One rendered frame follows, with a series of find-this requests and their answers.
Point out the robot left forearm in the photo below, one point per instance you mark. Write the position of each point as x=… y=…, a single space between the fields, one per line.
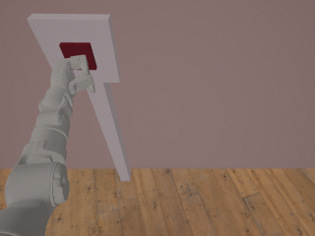
x=51 y=131

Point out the robot left upper arm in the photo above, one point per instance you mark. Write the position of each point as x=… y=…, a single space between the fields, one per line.
x=34 y=191

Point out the panel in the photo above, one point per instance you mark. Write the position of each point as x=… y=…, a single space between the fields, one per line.
x=52 y=29

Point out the button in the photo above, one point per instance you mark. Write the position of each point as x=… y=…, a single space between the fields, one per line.
x=79 y=48

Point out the left robot hand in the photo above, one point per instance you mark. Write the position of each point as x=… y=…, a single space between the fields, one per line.
x=62 y=75

